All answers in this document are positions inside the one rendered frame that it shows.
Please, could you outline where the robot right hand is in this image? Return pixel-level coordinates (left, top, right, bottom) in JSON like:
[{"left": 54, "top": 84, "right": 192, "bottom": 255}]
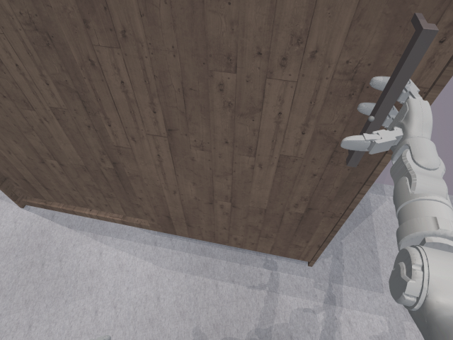
[{"left": 340, "top": 76, "right": 432, "bottom": 154}]

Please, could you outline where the wardrobe door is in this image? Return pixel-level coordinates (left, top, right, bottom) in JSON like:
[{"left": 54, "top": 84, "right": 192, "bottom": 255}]
[
  {"left": 0, "top": 0, "right": 147, "bottom": 220},
  {"left": 49, "top": 0, "right": 453, "bottom": 262}
]

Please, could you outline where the right robot upper arm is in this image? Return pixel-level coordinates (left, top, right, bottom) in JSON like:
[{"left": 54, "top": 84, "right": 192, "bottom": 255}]
[{"left": 389, "top": 245, "right": 453, "bottom": 340}]

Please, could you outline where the robot right forearm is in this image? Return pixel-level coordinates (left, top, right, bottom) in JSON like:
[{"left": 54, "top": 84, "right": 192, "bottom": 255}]
[{"left": 390, "top": 137, "right": 453, "bottom": 253}]

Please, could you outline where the handle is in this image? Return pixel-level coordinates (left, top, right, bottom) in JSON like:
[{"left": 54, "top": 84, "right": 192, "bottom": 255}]
[{"left": 346, "top": 13, "right": 439, "bottom": 167}]

